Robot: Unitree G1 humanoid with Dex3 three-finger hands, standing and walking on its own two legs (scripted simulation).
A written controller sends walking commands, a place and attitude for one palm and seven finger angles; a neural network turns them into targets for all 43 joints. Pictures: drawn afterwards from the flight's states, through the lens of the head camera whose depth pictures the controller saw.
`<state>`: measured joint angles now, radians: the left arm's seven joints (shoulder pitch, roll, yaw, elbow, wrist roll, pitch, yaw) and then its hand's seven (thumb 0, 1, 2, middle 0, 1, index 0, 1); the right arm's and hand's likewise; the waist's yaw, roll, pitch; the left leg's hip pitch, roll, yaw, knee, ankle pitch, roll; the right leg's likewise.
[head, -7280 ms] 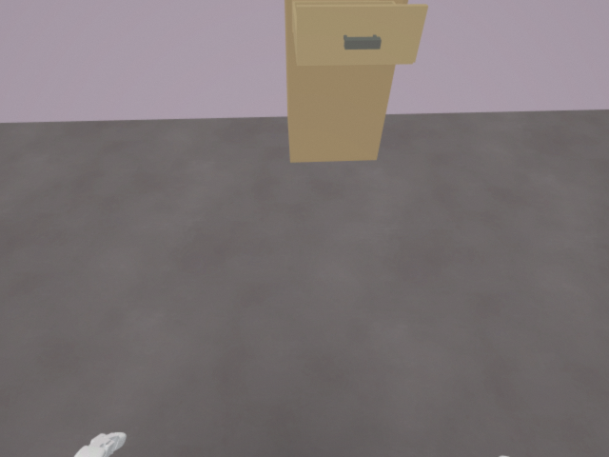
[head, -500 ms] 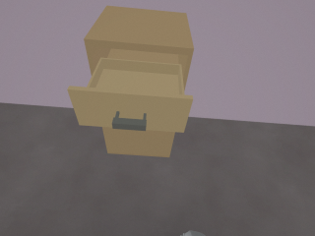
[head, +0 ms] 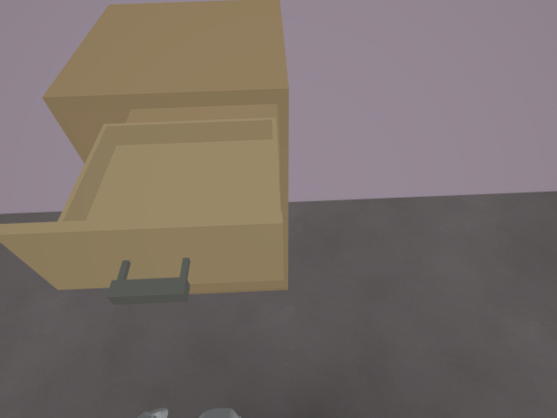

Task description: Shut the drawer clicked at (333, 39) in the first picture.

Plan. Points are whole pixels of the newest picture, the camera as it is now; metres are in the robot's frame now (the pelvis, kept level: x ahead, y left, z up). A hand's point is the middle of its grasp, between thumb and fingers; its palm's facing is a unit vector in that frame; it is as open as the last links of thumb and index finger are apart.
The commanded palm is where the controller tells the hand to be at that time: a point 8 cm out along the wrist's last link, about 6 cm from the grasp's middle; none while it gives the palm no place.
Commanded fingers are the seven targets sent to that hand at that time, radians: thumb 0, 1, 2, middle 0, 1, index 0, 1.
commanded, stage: come to a stop and stand still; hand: left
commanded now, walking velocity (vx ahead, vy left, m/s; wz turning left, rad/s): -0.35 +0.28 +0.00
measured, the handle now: (152, 277) +0.32 +0.21 -0.01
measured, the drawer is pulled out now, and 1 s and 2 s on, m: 0.29 0.29 0.29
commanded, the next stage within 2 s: look again from close up in 1.12 s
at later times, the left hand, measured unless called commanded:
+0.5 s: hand out of the picture -0.01 +0.24 -0.17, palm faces +0.09 -0.97 -0.21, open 7.3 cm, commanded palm none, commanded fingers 0.00 0.90 0.90 -0.20 -0.30 -0.20 -0.30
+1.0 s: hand out of the picture -0.07 +0.20 -0.16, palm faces +0.00 -0.98 -0.18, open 7.3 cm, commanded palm none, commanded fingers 0.00 0.90 0.90 -0.20 -0.30 -0.20 -0.30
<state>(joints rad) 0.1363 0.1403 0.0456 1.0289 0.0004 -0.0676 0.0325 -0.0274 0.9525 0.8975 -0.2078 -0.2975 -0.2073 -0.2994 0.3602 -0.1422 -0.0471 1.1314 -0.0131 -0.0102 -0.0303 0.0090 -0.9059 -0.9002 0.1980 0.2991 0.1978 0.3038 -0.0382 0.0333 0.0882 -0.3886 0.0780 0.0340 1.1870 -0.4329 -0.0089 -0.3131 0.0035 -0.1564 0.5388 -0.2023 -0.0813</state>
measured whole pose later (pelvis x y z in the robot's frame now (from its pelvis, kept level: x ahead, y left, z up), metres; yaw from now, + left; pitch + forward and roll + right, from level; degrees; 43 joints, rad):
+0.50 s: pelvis -0.02 +0.05 +0.01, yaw +0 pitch -1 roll +1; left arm 0.24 0.20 0.05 1.06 0.02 0.05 0.03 0.00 0.91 0.90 -0.20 -0.30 -0.20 -0.30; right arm 0.16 -0.14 -0.04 1.02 -0.02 0.02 -0.03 0.00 -0.92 -0.90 0.20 0.30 0.20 0.30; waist 0.04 -0.05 0.06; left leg -0.19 -0.01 0.04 0.48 -0.26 0.02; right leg -0.38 -0.04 -0.03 0.75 -0.41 0.00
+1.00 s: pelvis -0.07 +0.03 +0.01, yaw -1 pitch -2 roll +0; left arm 0.28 0.13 0.00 1.13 0.01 0.01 0.03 0.01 0.92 0.90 -0.21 -0.30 -0.20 -0.30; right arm 0.32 -0.14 -0.02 1.17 -0.02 0.02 -0.02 0.01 -0.91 -0.90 0.20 0.30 0.20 0.30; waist -0.02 0.00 0.03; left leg -0.22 0.03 0.05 0.40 -0.15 -0.01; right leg -0.16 0.00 -0.04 0.45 -0.26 -0.02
